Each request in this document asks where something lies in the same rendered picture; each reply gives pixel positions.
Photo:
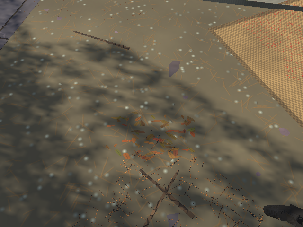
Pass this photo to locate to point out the robot right hand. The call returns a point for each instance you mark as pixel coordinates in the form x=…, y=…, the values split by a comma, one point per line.
x=292, y=213

